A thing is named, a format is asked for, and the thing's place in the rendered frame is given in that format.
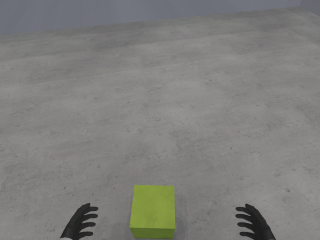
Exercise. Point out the left robot hand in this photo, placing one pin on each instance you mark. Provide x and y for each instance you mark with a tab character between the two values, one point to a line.
75	225

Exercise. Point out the carton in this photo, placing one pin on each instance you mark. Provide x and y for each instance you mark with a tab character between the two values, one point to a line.
153	212

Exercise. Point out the right robot hand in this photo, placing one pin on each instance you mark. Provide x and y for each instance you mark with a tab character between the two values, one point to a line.
259	226

